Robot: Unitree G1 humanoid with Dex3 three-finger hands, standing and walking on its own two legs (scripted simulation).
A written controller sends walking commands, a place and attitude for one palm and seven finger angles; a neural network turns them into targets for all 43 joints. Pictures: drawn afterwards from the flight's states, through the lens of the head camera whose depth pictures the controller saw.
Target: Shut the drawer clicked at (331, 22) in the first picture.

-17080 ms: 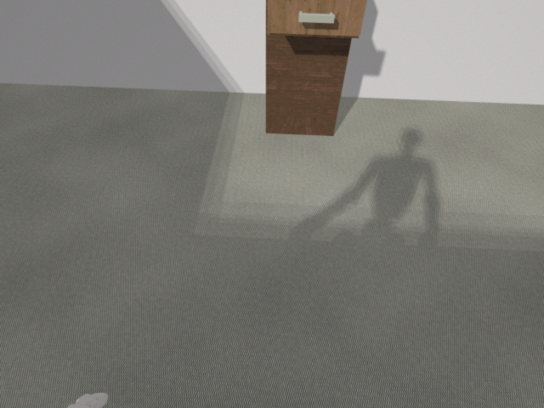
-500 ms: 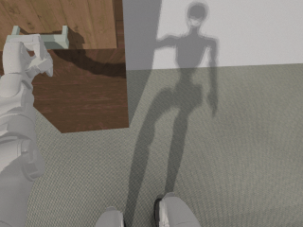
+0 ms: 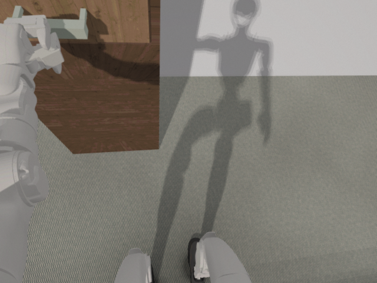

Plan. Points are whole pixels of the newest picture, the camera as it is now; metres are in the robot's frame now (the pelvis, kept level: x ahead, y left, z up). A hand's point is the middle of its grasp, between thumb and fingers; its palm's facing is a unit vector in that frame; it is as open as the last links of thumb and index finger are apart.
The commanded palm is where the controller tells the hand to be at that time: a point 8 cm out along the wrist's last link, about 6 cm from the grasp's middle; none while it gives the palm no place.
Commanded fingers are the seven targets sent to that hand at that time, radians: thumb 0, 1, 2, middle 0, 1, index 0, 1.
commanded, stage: pull the fist back off the drawer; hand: left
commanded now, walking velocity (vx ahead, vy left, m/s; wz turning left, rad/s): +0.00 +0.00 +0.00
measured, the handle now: (50, 20) +0.63 +0.20 +0.09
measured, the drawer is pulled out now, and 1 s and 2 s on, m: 0.00 0.00 0.00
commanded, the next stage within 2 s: draw the hand back to the body in 0.56 s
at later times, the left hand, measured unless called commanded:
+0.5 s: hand (66, 55) +0.54 +0.17 +0.09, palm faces +0.00 -1.00 -0.03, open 3.3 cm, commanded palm +0.51 +0.22 +0.09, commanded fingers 0.00 0.90 0.90 -1.40 -1.60 -1.40 -1.60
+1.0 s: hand (37, 85) +0.45 +0.19 +0.12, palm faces +0.02 -1.00 -0.04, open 3.3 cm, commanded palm +0.41 +0.24 +0.14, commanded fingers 0.00 0.90 0.90 -1.40 -1.60 -1.40 -1.60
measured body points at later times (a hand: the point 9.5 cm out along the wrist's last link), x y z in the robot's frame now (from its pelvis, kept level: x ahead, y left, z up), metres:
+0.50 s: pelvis +0.02 +0.00 +0.01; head +0.16 +0.01 +0.44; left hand +0.54 +0.22 +0.09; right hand +0.00 -0.26 -0.10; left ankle +0.00 +0.10 -0.67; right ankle +0.06 -0.13 -0.67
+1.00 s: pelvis +0.06 +0.00 +0.04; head +0.12 -0.01 +0.49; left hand +0.44 +0.25 +0.13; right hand +0.14 -0.26 -0.07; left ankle +0.00 +0.10 -0.67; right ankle +0.06 -0.13 -0.67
